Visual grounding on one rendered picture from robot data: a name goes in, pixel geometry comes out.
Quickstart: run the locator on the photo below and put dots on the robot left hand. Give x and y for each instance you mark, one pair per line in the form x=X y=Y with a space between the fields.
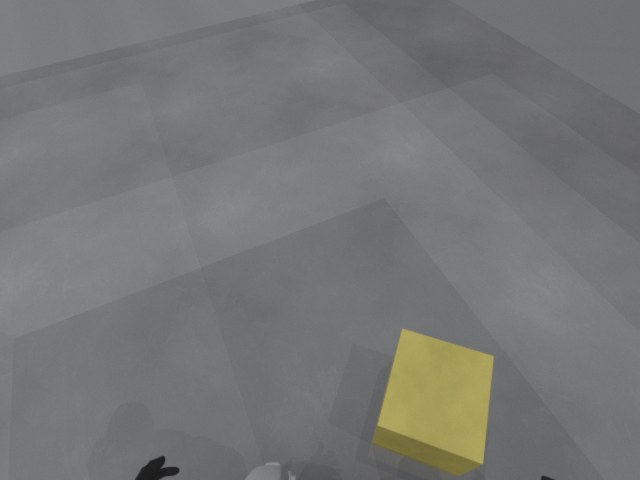
x=152 y=470

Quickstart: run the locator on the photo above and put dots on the carton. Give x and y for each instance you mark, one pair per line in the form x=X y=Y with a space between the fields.
x=436 y=402

